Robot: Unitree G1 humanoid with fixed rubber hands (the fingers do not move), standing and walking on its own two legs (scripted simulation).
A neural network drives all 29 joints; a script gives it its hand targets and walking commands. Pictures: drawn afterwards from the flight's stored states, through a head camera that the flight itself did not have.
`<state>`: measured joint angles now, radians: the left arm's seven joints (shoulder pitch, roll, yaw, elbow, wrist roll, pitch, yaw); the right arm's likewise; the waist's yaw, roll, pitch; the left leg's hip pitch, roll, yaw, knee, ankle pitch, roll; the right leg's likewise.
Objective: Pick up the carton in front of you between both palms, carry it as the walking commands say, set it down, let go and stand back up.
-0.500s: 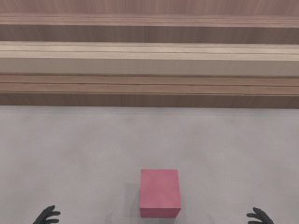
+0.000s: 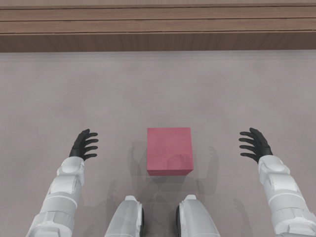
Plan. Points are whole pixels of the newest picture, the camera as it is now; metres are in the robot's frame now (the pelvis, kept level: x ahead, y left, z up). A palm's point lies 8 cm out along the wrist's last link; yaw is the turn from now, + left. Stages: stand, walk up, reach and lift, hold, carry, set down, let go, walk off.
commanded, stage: reach and lift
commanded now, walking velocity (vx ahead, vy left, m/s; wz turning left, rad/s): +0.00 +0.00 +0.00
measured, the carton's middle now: (168, 153) +0.43 -0.04 -0.58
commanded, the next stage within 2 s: none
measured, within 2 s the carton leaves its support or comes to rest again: neither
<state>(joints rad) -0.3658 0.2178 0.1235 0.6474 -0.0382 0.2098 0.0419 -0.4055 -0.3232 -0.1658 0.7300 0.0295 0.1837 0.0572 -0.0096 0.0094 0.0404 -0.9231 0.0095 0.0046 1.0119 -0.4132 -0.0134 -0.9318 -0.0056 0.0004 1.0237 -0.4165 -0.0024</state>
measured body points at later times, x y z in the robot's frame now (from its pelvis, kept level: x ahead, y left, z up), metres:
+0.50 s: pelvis -0.05 -0.01 -0.07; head +0.24 -0.02 +0.27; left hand +0.46 +0.15 -0.18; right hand +0.46 -0.23 -0.18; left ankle +0.04 +0.13 -0.67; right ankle +0.04 -0.12 -0.67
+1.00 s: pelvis -0.07 +0.00 -0.26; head +0.27 -0.01 +0.03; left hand +0.44 +0.16 -0.42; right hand +0.44 -0.23 -0.42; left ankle +0.04 +0.13 -0.67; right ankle +0.04 -0.12 -0.67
